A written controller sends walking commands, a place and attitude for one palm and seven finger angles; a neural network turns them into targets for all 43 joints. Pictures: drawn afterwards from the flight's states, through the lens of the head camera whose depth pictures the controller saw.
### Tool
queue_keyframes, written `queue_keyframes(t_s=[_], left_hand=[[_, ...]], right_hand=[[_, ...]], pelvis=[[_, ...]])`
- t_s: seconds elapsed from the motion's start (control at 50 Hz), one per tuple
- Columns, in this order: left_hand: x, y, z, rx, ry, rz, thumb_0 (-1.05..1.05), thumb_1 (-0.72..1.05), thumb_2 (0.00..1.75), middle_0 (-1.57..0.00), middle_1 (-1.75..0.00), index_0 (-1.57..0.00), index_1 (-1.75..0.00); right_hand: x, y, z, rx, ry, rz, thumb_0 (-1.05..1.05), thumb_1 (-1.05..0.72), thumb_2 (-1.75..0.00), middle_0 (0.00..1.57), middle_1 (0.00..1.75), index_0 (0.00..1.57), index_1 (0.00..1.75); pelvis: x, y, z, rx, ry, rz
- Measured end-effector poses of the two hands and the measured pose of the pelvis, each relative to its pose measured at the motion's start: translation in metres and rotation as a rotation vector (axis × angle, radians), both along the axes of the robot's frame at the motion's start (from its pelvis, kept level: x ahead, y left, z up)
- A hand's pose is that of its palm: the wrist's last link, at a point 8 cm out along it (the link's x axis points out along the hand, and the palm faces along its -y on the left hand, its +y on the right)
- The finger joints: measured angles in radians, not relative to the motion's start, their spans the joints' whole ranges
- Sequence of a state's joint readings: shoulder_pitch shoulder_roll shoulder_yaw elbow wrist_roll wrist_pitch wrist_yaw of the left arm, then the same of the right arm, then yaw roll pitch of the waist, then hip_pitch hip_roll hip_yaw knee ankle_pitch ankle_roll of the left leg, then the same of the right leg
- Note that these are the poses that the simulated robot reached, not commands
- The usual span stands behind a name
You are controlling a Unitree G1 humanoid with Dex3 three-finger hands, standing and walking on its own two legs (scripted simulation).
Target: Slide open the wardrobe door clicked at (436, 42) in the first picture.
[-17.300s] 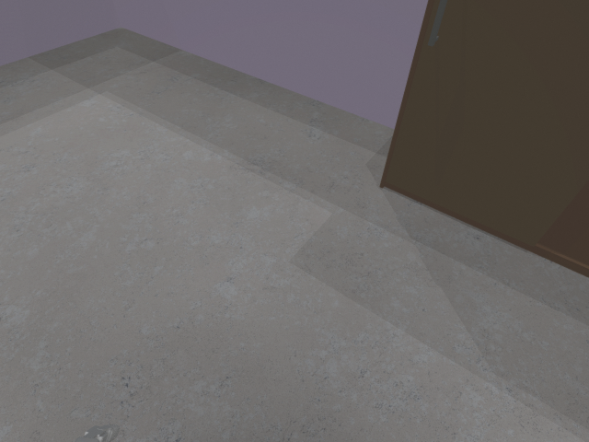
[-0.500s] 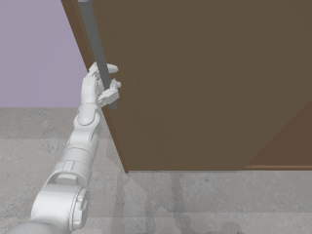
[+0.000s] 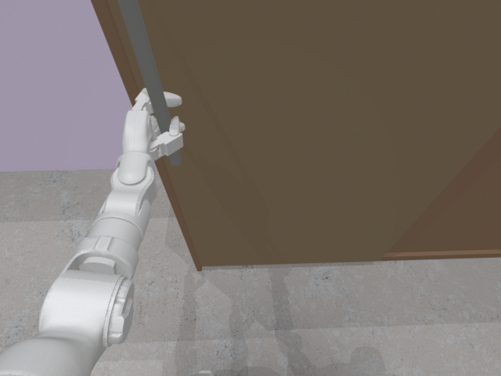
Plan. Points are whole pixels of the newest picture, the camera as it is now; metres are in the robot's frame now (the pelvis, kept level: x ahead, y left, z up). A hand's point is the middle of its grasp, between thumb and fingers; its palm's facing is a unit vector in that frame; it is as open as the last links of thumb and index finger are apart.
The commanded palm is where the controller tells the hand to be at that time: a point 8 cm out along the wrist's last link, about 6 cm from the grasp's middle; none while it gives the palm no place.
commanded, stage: step sideways, sliding the door along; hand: left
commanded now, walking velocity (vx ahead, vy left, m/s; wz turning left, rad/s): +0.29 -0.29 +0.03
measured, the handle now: (159, 89) +0.52 +0.16 +0.16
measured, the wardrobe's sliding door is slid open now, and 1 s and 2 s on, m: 0.00 0.06 0.34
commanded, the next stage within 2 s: none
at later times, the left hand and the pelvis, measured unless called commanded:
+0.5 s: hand (184, 134) +0.47 +0.12 +0.11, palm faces +0.25 -0.96 -0.11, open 6.0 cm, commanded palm +0.44 +0.09 +0.12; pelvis +0.05 -0.07 +0.01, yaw +3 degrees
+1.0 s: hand (226, 130) +0.48 +0.05 +0.11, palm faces +0.47 -0.88 -0.07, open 6.3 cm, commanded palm +0.45 +0.00 +0.12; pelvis +0.12 -0.19 +0.00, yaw +12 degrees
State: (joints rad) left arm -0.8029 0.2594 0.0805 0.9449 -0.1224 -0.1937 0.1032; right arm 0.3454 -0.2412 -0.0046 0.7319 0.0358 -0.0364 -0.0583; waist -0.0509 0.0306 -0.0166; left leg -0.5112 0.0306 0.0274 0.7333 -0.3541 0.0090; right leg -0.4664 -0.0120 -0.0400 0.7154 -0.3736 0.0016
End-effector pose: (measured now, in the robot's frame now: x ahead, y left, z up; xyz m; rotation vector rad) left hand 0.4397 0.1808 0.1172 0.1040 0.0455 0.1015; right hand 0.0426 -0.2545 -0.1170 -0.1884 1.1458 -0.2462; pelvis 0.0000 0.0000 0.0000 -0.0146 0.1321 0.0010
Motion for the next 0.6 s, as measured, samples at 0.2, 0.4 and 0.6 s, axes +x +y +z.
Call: queue_keyframes(t_s=[0.2, 0.4, 0.6], left_hand=[[-0.002, -0.008, 0.004, 0.007, 0.059, 0.109, 0.02, 0.77, 0.84, -0.32, -1.27, -0.30, -1.40], [-0.003, -0.012, 0.001, 0.015, 0.013, 0.135, 0.02, 0.79, 0.86, -0.31, -1.29, -0.23, -1.40], [-0.003, -0.022, -0.001, -0.002, -0.013, 0.193, 0.02, 0.80, 0.87, -0.33, -1.35, -0.20, -1.40]], right_hand=[[0.049, -0.007, -0.015, 0.065, -0.057, 0.050, 0.00, -0.90, -0.89, 0.20, 0.30, 0.20, 0.30], [0.133, -0.048, 0.007, -0.034, -0.110, 0.203, 0.01, -0.90, -0.89, 0.20, 0.30, 0.20, 0.30], [0.208, -0.051, 0.027, 0.059, -0.212, 0.306, 0.00, -0.90, -0.89, 0.20, 0.30, 0.20, 0.30]], pelvis=[[0.018, -0.033, -0.001, 0.010, -0.105, -0.013], [0.043, -0.055, 0.007, 0.032, -0.125, 0.057], [0.064, -0.104, 0.017, -0.014, -0.174, 0.064]])
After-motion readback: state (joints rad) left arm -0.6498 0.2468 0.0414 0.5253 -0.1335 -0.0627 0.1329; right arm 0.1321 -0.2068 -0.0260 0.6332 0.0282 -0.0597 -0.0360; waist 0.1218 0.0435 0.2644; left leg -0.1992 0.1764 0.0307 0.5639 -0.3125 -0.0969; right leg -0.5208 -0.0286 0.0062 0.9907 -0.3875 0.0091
